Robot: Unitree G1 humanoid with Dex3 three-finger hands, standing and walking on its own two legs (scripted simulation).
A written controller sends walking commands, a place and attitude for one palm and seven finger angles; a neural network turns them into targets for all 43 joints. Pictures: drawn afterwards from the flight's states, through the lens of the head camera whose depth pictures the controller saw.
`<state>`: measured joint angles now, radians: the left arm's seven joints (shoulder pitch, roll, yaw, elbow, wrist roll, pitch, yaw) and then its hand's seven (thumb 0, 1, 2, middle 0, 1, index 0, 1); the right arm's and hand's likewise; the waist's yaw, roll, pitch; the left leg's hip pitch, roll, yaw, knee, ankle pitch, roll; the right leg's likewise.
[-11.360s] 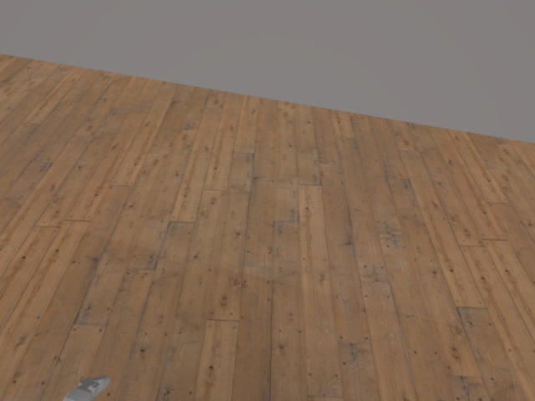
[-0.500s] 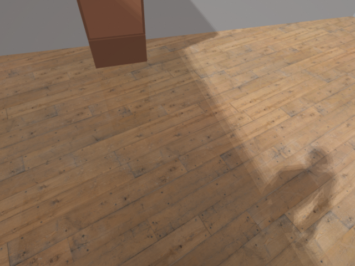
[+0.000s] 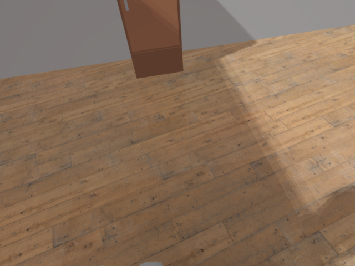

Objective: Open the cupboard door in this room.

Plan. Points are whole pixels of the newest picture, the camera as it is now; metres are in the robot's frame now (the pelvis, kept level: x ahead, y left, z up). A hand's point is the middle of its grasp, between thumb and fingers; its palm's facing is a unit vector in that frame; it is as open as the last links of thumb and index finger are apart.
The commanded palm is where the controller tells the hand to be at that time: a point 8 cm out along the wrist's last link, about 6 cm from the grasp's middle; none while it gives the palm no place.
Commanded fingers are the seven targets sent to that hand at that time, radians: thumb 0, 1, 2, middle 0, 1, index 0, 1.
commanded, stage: turn or walk to find it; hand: left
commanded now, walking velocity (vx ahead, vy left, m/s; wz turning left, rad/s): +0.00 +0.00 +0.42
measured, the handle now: out of the picture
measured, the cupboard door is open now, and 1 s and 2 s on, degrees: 0 0 0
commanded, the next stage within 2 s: stand and wait in 0.06 s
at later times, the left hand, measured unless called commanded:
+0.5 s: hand out of the picture -0.06 +0.21 -0.18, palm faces +0.17 -0.97 -0.19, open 7.4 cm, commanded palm none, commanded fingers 0.00 0.90 0.90 -0.20 -0.30 -0.20 -0.30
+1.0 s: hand out of the picture -0.05 +0.18 -0.14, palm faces +0.30 -0.91 -0.29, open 7.4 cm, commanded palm none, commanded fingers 0.00 0.90 0.90 -0.20 -0.30 -0.20 -0.30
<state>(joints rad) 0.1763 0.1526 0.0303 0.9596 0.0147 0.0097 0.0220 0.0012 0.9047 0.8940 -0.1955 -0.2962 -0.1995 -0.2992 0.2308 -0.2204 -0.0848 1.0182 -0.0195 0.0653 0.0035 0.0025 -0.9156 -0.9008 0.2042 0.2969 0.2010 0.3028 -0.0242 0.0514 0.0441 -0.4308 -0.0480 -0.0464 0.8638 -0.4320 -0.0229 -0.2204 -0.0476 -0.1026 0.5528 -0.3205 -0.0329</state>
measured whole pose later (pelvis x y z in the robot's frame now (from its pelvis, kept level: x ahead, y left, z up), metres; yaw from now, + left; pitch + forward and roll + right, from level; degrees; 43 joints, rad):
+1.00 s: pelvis -0.06 -0.02 +0.01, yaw +18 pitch -2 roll +2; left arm 0.20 0.16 0.03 0.97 0.01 0.01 0.02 0.00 0.90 0.89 -0.20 -0.30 -0.20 -0.30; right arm 0.24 -0.26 -0.09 1.04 -0.02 0.08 0.02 0.00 -0.91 -0.90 0.20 0.30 0.20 0.30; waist -0.03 0.05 0.06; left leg -0.48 0.02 -0.03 1.17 -0.36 -0.06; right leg -0.21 -0.08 -0.17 0.51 -0.27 -0.04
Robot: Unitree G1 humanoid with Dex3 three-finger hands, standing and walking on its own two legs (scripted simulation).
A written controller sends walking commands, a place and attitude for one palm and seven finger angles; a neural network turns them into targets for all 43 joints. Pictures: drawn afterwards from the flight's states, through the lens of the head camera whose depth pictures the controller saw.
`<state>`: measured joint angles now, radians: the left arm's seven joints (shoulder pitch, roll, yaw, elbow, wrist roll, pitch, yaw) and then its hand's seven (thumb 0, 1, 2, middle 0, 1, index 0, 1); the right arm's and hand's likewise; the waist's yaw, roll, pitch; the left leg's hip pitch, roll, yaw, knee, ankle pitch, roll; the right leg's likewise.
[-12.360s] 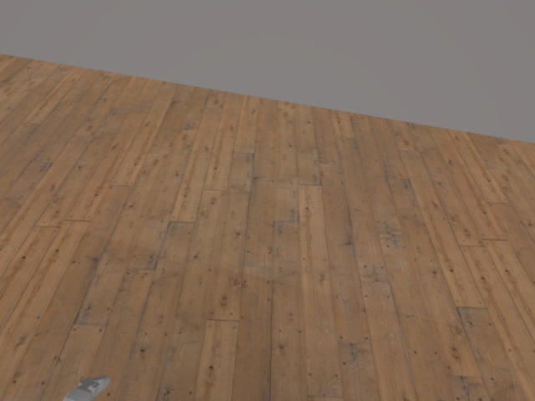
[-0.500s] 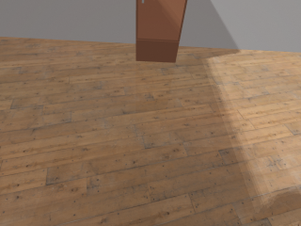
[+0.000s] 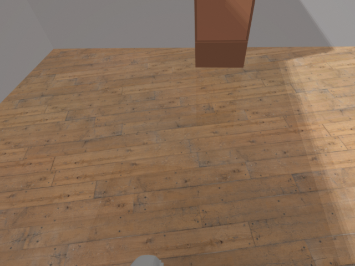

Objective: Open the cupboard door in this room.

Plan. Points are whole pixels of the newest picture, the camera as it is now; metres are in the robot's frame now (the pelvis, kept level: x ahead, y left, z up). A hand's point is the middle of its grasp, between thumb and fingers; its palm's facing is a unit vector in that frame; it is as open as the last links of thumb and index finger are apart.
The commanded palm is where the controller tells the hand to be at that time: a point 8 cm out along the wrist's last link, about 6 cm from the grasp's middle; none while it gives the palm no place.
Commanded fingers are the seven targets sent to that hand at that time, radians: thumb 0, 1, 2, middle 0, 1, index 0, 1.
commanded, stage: turn or walk to find it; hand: left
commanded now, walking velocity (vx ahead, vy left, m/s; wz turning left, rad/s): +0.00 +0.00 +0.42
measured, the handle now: out of the picture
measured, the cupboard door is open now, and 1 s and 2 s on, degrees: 0 0 0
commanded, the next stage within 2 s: stand and wait in 0.36 s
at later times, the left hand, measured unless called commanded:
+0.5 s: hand out of the picture -0.03 +0.28 -0.17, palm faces +0.23 -0.94 -0.23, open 7.4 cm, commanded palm none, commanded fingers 0.00 0.90 0.90 -0.20 -0.30 -0.20 -0.30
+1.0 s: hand out of the picture -0.04 +0.20 -0.16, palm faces +0.27 -0.93 -0.25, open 7.3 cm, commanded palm none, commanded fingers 0.00 0.90 0.90 -0.20 -0.30 -0.20 -0.30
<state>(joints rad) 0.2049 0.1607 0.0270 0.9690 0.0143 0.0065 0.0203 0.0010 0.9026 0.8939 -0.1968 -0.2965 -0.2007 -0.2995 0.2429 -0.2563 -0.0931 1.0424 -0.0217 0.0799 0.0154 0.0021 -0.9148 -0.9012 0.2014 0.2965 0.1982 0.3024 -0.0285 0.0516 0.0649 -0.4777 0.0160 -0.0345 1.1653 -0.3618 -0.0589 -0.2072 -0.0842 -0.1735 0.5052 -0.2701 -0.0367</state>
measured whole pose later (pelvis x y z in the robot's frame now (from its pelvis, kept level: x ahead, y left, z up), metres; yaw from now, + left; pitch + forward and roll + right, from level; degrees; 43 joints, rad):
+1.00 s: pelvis -0.03 +0.01 +0.00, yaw +15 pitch +0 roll +1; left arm 0.23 0.15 0.02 1.05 0.02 -0.01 0.03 0.00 0.93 0.89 -0.20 -0.30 -0.20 -0.30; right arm 0.25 -0.20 -0.06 1.10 -0.01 0.05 -0.01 0.00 -0.91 -0.90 0.20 0.30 0.20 0.30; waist -0.01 0.04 0.06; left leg -0.33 0.04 -0.01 0.84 -0.43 -0.04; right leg -0.20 -0.04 -0.14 0.48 -0.28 -0.04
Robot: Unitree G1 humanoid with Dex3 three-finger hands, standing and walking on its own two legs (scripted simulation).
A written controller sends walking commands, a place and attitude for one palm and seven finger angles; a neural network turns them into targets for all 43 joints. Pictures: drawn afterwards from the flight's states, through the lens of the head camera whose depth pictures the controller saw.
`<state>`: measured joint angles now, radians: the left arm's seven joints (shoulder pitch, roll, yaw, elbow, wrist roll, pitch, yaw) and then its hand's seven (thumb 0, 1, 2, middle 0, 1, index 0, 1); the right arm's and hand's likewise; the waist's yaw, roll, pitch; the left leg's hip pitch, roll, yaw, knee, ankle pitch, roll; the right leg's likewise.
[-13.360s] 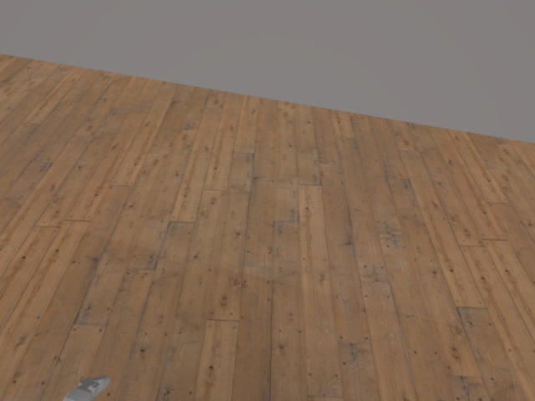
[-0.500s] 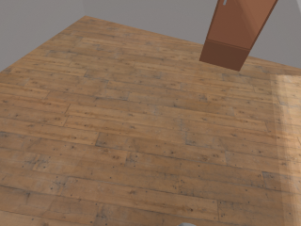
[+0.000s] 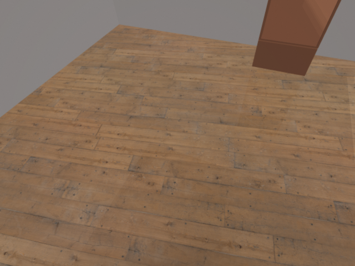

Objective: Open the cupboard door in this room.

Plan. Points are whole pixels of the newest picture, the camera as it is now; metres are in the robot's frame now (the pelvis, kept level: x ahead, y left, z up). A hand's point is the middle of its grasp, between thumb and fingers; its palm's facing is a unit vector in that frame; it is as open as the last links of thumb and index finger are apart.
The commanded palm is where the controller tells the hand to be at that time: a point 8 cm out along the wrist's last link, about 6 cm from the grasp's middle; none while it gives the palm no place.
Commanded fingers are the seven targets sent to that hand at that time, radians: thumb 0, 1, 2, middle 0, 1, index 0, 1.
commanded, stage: stand and wait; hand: left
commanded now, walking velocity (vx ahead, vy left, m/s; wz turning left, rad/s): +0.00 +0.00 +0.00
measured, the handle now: out of the picture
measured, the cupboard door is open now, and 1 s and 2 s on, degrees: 0 0 0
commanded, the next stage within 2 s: turn or walk to find it in 0.06 s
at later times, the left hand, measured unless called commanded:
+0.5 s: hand out of the picture -0.02 +0.19 -0.17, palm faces +0.05 -0.98 -0.20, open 7.4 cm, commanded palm none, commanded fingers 0.00 0.90 0.90 -0.20 -0.30 -0.20 -0.30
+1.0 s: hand out of the picture -0.03 +0.18 -0.17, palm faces +0.04 -0.98 -0.18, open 7.4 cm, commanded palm none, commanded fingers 0.00 0.90 0.90 -0.20 -0.30 -0.20 -0.30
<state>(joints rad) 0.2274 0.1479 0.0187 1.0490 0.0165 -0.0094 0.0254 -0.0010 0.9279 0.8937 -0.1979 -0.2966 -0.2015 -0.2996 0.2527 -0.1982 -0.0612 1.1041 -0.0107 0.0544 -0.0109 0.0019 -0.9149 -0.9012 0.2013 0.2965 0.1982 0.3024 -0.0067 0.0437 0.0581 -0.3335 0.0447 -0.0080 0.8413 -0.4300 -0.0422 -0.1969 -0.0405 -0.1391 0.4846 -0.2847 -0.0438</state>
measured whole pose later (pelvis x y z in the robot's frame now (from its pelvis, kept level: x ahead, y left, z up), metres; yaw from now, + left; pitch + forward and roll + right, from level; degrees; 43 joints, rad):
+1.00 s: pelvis -0.03 +0.01 +0.00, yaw +0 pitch -3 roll +0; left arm 0.28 0.13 0.00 1.15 0.00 -0.01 0.03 0.00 0.91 0.89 -0.19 -0.30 -0.20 -0.30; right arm 0.33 -0.12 -0.01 1.18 -0.01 0.00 -0.03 0.00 -0.91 -0.90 0.20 0.30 0.20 0.30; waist 0.00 0.01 0.04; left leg -0.12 0.05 0.04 0.40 -0.23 -0.04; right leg -0.17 -0.03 -0.13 0.42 -0.21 -0.02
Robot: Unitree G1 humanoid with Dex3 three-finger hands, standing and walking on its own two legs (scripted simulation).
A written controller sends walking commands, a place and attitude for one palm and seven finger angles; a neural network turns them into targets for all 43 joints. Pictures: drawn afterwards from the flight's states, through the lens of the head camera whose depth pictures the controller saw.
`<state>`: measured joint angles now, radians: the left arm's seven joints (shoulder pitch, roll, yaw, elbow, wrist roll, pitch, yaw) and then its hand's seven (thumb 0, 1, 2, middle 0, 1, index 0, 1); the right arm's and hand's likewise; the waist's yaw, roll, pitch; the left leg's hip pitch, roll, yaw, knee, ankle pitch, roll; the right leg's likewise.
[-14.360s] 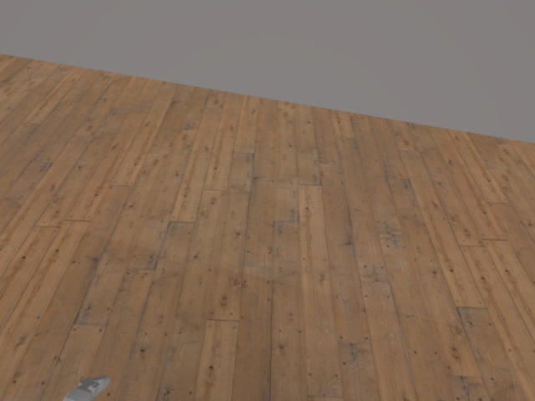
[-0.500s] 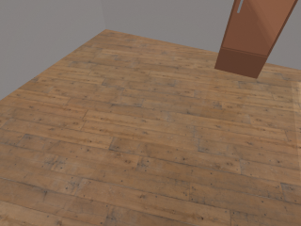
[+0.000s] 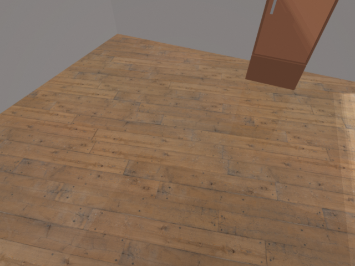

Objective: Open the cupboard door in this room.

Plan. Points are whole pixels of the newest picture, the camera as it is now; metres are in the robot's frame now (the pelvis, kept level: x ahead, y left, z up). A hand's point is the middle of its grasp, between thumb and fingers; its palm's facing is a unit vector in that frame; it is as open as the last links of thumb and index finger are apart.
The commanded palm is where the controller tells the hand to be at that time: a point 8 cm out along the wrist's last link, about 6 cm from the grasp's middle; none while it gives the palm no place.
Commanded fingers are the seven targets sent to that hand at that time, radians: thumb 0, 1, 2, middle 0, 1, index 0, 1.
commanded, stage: stand and wait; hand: left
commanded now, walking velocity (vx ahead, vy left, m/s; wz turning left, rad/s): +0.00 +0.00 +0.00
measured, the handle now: (274, 3) +1.90 -0.64 -0.06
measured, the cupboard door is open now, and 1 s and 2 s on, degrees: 0 0 0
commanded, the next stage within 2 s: turn or walk to find it in 0.16 s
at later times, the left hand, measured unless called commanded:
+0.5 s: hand out of the picture +0.00 +0.19 -0.18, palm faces +0.03 -0.98 -0.19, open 7.4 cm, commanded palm none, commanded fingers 0.00 0.90 0.90 -0.20 -0.30 -0.20 -0.30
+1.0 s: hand out of the picture +0.06 +0.20 -0.17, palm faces +0.00 -0.97 -0.25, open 7.4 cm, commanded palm none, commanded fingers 0.00 0.90 0.90 -0.20 -0.30 -0.20 -0.30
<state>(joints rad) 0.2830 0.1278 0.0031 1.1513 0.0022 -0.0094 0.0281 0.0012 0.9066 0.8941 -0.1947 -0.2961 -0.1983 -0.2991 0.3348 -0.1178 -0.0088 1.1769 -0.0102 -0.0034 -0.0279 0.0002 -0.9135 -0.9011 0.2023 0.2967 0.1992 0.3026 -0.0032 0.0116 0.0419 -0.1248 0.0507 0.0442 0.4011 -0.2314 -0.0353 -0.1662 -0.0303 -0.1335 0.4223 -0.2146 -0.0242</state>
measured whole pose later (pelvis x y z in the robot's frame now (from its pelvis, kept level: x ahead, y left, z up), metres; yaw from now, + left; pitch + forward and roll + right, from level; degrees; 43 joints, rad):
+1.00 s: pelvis +0.00 +0.00 +0.00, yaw -1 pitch -2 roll +1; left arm 0.19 0.20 0.02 1.09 0.01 -0.02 0.02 0.00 0.90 0.89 -0.20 -0.30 -0.20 -0.30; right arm 0.25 -0.19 -0.03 1.12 -0.01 0.00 -0.02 0.00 -0.91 -0.90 0.20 0.30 0.20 0.30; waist -0.01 0.00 0.04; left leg -0.16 0.05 0.07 0.46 -0.27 -0.03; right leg -0.22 -0.04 -0.11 0.50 -0.25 -0.02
